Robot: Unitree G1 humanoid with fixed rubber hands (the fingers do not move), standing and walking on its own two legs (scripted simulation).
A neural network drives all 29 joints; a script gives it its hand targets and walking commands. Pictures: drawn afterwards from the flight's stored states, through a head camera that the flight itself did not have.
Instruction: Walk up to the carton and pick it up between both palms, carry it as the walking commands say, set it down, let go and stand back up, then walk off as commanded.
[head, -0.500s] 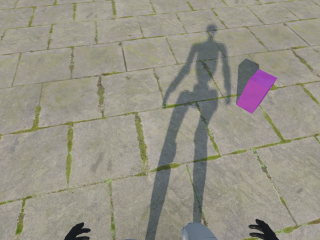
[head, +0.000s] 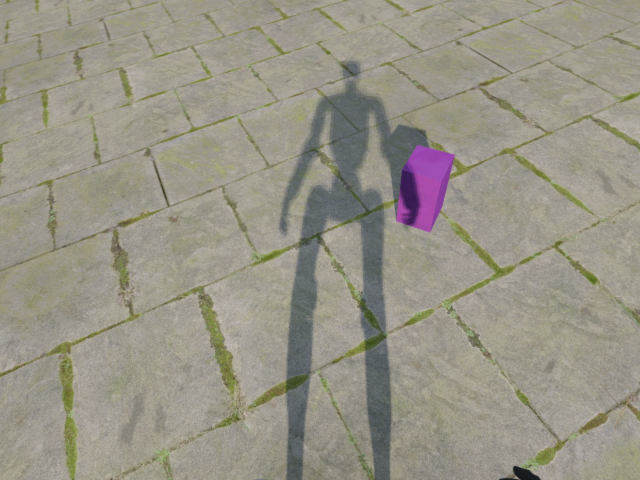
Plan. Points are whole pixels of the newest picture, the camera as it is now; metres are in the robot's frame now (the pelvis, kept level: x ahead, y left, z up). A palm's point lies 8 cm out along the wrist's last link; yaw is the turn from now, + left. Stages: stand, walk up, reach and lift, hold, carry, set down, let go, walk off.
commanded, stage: walk up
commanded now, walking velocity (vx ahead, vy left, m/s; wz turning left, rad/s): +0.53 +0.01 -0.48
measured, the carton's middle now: (423, 190) +1.18 -0.31 -0.63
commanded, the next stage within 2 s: none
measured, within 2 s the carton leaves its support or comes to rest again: neither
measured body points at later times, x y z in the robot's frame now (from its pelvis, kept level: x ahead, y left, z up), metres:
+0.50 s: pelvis +0.24 +0.06 -0.02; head +0.28 +0.06 +0.43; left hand +0.26 +0.32 -0.15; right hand +0.38 -0.21 -0.12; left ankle +0.28 +0.15 -0.73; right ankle +0.02 -0.06 -0.66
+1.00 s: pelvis +0.43 +0.01 -0.01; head +0.46 +0.02 +0.44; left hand +0.66 +0.20 -0.13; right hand +0.33 -0.23 -0.14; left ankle +0.29 +0.14 -0.66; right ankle +0.47 -0.09 -0.73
